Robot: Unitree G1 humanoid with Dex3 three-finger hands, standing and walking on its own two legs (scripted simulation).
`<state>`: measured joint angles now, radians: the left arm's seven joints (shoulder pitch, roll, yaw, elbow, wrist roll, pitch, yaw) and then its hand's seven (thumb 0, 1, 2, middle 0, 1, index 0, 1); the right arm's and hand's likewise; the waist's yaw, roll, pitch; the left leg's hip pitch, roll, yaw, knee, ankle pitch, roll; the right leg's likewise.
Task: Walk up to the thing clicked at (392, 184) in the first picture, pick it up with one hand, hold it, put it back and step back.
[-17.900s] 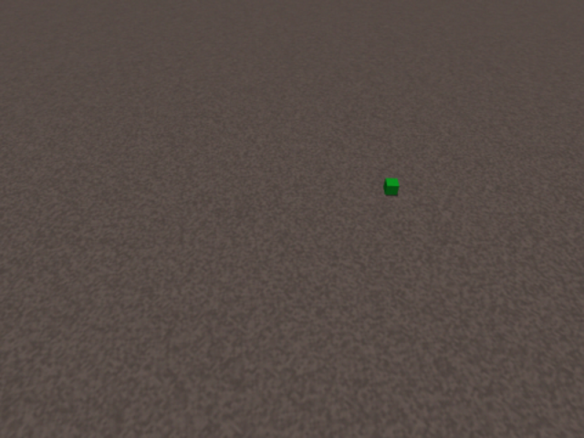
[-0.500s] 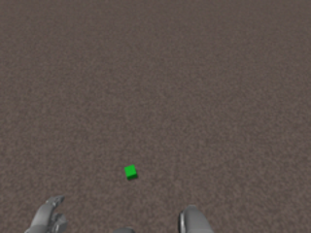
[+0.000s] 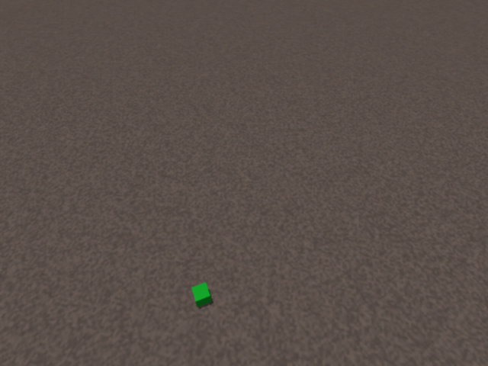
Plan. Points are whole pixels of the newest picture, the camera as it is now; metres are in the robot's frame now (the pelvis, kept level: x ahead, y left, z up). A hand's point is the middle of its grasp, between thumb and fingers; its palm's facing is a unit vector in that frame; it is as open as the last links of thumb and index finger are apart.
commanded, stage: walk up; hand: left
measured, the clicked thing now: (201, 294) +0.53 +0.19 -0.73
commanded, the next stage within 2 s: stand in 0.90 s
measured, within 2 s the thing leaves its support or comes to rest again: neither
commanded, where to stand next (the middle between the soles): +0.13 -0.03 m, yaw -3 degrees
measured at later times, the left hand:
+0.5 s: hand out of the picture +0.13 +0.23 -0.13, palm faces -0.04 -0.94 -0.35, open 7.4 cm
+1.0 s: hand out of the picture +0.14 +0.23 -0.13, palm faces -0.04 -0.94 -0.33, open 7.4 cm
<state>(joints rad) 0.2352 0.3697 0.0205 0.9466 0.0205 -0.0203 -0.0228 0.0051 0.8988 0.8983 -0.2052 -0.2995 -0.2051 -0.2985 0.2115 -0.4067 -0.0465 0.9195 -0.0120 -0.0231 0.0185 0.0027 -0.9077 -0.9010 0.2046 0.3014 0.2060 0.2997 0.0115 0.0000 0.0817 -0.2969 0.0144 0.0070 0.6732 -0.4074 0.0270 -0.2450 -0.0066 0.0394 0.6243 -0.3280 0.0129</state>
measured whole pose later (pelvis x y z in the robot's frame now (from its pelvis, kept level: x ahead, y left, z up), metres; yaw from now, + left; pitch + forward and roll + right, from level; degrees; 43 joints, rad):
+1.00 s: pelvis +0.03 -0.02 +0.02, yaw -2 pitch -2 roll +0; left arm 0.06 0.35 0.02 1.15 0.00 -0.01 -0.01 0.00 0.90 0.90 -0.20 -0.30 -0.20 -0.30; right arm 0.08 -0.35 -0.01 1.14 -0.01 -0.02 0.01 0.00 -0.91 -0.90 0.20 0.30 0.21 0.30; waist -0.01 -0.01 0.06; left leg -0.10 0.04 0.04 0.33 -0.18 -0.03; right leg -0.10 -0.01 0.02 0.33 -0.19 0.01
